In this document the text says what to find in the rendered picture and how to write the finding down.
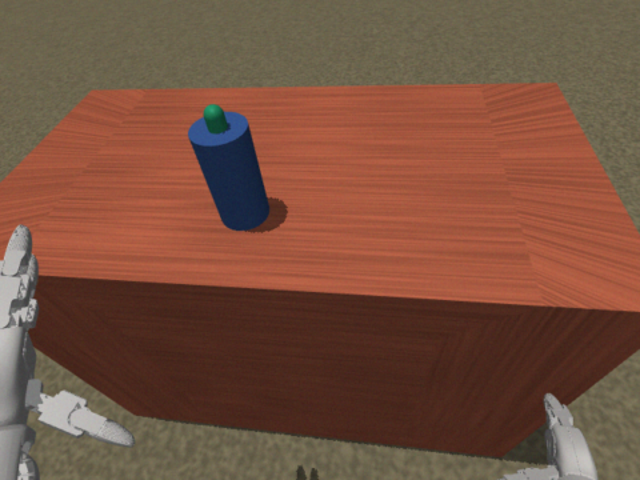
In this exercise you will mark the left robot arm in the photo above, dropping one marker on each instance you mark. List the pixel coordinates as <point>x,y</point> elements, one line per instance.
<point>15,444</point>

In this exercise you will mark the bottle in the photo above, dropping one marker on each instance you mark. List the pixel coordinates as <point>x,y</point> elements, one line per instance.
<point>224,148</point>

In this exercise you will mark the right robot hand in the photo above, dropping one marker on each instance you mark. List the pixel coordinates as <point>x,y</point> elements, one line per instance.
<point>567,450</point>

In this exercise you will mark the left robot hand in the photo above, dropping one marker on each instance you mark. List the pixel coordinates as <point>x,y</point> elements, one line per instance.
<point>19,391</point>

